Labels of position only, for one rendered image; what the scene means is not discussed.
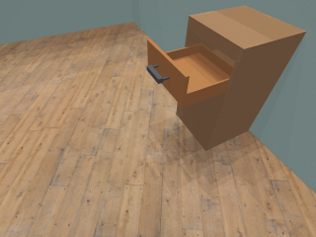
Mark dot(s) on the drawer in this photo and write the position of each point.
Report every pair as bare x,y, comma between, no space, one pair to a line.
196,72

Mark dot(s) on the handle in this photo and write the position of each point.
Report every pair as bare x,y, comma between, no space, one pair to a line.
157,77

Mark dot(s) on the cabinet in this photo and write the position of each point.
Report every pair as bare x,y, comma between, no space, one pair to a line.
258,46

